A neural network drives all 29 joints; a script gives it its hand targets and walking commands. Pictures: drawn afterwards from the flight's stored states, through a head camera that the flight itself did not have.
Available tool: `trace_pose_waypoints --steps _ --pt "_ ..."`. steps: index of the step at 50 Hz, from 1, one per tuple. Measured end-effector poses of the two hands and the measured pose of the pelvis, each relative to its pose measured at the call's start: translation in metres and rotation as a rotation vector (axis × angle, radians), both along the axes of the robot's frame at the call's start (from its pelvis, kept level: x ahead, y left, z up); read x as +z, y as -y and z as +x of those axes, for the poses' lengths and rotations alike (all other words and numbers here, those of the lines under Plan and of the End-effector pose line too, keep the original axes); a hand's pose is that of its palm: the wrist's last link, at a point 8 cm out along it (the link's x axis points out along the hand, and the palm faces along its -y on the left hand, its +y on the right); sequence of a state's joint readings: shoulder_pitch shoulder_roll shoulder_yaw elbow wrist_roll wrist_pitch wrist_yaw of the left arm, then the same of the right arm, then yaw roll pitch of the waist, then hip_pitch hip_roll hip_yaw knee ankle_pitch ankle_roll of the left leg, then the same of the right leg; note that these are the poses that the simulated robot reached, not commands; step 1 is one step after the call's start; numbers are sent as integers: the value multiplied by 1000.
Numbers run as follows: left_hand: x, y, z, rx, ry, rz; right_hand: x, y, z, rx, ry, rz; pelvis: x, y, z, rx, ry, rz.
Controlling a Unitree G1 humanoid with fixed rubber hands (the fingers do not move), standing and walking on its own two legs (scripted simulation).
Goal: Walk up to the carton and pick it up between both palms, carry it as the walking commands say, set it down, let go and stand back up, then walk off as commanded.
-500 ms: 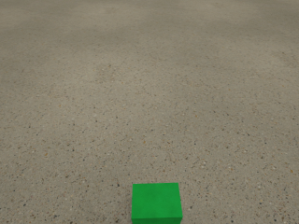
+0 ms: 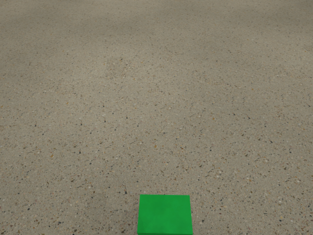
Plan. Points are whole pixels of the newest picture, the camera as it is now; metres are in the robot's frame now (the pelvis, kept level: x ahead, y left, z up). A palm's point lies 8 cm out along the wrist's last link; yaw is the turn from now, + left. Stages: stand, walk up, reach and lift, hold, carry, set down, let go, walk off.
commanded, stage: walk up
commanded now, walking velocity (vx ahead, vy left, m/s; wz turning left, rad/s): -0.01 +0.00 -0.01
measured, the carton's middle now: (164, 217) +0.34 -0.01 -0.68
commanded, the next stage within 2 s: none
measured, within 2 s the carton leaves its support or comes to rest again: neither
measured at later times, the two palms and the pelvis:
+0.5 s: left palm out of the picture -0.01 +0.18 -0.13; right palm out of the picture -0.02 -0.29 -0.15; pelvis -0.03 -0.05 +0.00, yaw -1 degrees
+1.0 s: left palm out of the picture -0.01 +0.20 -0.13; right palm out of the picture -0.06 -0.28 -0.14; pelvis -0.05 -0.04 +0.00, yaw -3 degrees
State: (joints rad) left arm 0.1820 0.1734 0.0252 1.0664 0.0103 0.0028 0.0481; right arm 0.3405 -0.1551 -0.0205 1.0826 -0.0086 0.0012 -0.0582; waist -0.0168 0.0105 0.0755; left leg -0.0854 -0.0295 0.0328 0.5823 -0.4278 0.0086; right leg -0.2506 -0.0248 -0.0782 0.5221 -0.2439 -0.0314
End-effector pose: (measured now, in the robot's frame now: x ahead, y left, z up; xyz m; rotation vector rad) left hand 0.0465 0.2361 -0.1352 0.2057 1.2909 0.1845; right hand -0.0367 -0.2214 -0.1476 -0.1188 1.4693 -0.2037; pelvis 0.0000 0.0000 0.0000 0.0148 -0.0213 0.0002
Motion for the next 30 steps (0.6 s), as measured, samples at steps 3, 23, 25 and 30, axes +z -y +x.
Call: trace_pose_waypoints --steps 3,23,25,30 --pt "-1 4 -5 14 -7 -2 -3 7 7 27 2 -8 -1 2 -2 4 7 -11" --pt "6 51 -52 15 -23 -11 -1 67 19 22 122 -10 2 49 -30 -18 2 -13" --pt "8 57 -57 16 -27 -17 -2 66 13 23 111 3 4 50 -33 -18 4 -17" --pt "9 62 -61 3 -20 -24 1 65 -5 14 88 14 6 53 -41 -22 11 -12"
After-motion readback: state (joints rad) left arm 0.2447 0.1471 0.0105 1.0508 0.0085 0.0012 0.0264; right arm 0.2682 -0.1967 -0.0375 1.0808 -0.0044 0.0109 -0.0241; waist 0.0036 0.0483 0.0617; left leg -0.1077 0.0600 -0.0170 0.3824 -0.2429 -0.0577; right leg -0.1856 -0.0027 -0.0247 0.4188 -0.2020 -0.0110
